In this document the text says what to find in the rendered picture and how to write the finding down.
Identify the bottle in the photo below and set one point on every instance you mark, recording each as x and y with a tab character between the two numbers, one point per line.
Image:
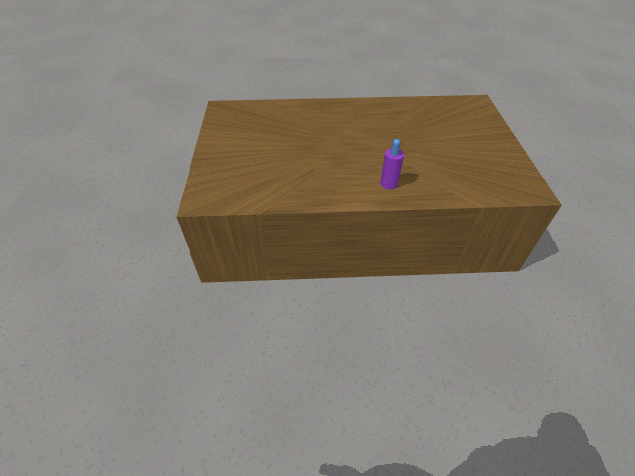
392	166

